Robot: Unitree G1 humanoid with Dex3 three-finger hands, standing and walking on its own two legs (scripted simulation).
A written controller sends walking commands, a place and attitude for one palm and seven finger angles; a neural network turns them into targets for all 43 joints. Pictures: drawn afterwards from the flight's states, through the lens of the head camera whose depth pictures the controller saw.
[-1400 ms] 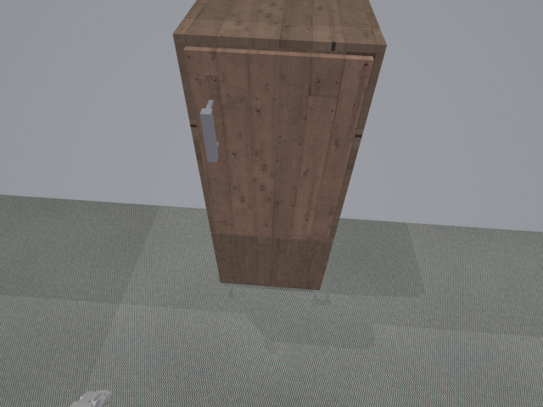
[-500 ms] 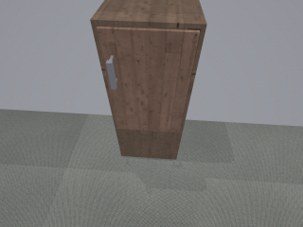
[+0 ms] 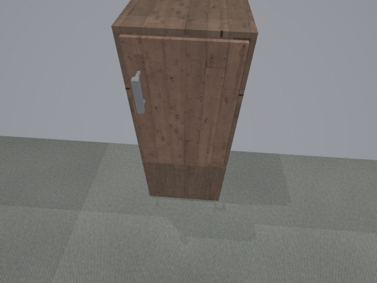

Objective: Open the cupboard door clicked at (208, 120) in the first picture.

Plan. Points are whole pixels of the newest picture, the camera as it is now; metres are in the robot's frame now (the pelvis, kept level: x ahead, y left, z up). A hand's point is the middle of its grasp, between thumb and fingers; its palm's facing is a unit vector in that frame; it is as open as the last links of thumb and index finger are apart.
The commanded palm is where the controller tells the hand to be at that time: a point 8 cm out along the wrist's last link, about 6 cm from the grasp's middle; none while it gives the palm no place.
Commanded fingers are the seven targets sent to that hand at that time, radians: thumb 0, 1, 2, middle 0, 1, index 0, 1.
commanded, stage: look at it before walking up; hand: left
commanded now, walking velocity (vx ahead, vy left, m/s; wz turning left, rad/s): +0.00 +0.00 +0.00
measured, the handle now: (139, 92) +0.67 +0.21 +0.02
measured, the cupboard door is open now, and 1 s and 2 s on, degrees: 0 0 0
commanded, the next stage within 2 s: take the last steps up to it in 0.04 s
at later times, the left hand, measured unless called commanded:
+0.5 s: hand out of the picture +0.04 +0.20 -0.19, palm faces +0.00 -0.98 -0.20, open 7.4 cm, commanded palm none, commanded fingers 0.00 0.90 0.90 -0.20 -0.30 -0.20 -0.30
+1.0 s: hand out of the picture +0.09 +0.19 -0.18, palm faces -0.02 -0.96 -0.27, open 7.4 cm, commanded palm none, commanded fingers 0.00 0.90 0.90 -0.20 -0.30 -0.20 -0.30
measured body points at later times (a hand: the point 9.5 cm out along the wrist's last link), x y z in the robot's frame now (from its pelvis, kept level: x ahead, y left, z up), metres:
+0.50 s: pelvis +0.04 +0.01 -0.01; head +0.03 +0.01 +0.44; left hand +0.04 +0.25 -0.17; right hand +0.04 -0.24 -0.16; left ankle +0.00 +0.12 -0.75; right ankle +0.00 -0.12 -0.75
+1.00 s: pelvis +0.02 +0.00 -0.01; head +0.05 -0.01 +0.44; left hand +0.09 +0.24 -0.15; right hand +0.04 -0.23 -0.17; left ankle +0.00 +0.12 -0.73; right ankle +0.00 -0.11 -0.75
